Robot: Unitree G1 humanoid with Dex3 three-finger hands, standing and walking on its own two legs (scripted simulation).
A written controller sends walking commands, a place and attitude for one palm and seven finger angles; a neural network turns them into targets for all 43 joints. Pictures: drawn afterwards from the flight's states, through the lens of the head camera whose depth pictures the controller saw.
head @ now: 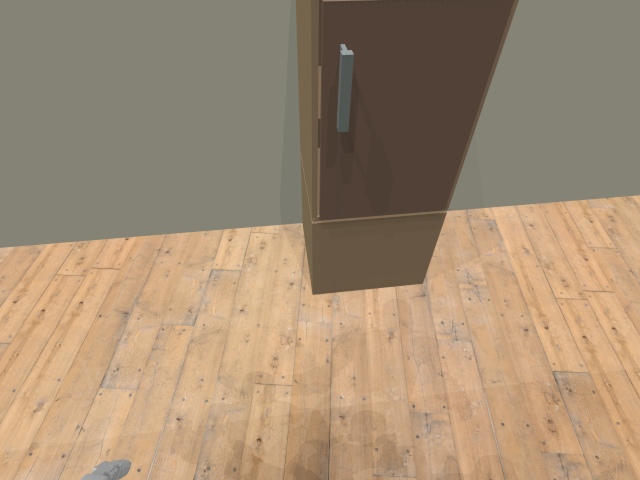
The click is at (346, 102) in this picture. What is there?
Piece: cupboard door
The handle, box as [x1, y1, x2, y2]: [337, 44, 353, 131]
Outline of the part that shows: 340,44 337,129 338,131 347,131 353,54 351,50 346,49 344,44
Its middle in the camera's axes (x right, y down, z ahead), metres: +0.05 -0.33 +0.86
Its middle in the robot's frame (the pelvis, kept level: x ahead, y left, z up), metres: +0.88 +0.00 +0.08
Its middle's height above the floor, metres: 0.85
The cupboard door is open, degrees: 0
